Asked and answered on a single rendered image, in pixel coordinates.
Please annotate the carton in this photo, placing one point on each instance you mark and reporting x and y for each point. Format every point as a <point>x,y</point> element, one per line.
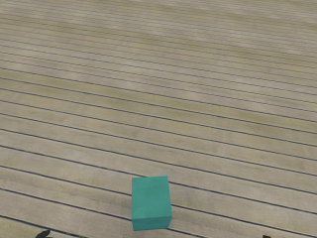
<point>151,205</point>

